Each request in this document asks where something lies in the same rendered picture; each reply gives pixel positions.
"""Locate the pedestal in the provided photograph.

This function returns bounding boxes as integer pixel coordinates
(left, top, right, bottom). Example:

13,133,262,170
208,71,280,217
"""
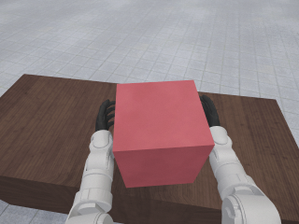
0,74,299,224

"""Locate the carton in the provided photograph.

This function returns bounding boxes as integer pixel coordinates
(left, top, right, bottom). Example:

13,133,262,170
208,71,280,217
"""
112,79,215,188

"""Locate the right robot upper arm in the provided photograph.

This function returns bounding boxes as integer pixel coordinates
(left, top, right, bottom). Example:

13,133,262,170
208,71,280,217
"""
221,193,281,224

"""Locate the left robot hand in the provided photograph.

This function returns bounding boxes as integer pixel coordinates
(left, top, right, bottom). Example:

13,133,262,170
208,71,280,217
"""
95,99,116,133

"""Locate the right robot forearm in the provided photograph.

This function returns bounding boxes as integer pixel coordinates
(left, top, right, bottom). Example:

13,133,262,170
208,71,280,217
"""
208,126,281,224

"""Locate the left robot upper arm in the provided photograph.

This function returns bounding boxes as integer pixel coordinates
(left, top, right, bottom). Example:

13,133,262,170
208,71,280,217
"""
65,212,114,224

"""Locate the left robot forearm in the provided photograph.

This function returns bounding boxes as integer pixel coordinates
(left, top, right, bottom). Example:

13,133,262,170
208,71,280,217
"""
64,130,115,224

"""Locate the right robot hand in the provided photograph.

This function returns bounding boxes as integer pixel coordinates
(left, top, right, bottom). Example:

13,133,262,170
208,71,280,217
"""
199,94,221,128

